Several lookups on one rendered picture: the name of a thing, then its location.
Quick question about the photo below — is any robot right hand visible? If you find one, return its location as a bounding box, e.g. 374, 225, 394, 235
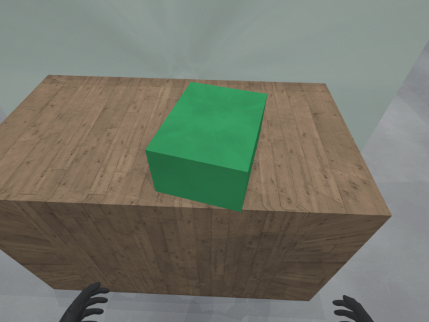
332, 295, 374, 322

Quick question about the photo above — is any robot left hand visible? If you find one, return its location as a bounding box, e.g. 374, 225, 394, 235
59, 282, 110, 322

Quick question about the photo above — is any carton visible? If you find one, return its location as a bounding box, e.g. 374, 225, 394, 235
145, 82, 267, 212

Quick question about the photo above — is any pedestal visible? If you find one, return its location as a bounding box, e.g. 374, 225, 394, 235
0, 75, 392, 301

